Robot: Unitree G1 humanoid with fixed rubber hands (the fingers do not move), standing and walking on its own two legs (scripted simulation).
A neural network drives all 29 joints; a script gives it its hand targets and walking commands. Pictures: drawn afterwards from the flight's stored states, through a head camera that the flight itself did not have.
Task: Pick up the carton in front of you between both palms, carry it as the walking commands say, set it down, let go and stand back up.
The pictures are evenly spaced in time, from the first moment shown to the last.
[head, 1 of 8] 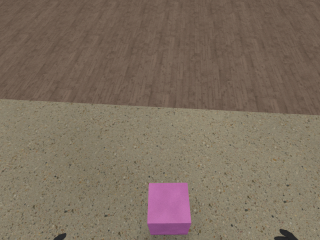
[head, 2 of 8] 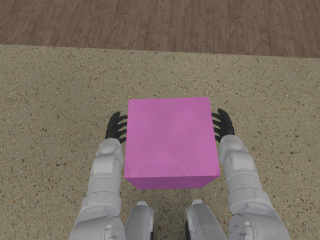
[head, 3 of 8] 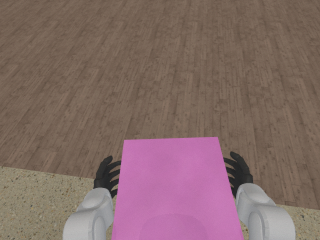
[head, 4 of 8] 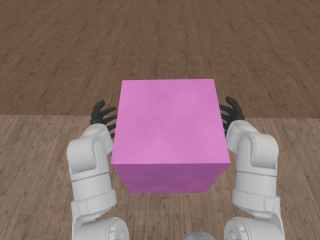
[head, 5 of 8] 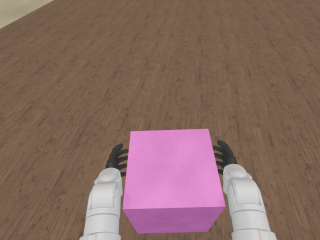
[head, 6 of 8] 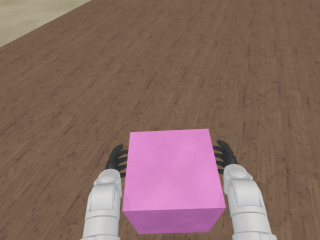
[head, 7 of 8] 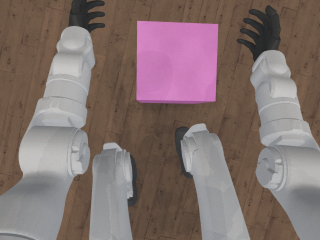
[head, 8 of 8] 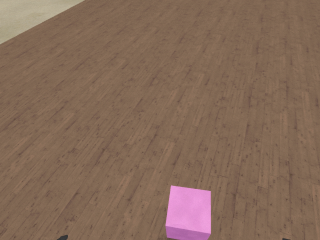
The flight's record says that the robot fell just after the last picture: no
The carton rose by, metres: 1.05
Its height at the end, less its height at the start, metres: +0.31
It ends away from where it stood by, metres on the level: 5.39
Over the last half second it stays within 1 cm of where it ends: yes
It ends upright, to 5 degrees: yes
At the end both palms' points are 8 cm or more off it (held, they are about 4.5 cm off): yes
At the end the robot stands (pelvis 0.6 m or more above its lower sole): yes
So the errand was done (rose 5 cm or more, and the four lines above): yes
